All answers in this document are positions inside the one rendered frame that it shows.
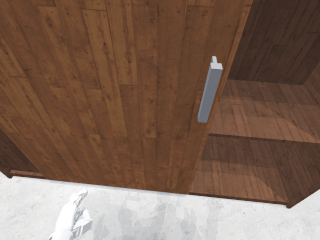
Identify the handle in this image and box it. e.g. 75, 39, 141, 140
197, 56, 223, 123

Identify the robot left hand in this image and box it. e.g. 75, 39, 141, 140
54, 189, 93, 238

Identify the wardrobe door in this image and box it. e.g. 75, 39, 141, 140
0, 0, 253, 195
0, 129, 40, 173

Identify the left robot forearm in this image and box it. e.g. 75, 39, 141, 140
47, 229, 74, 240

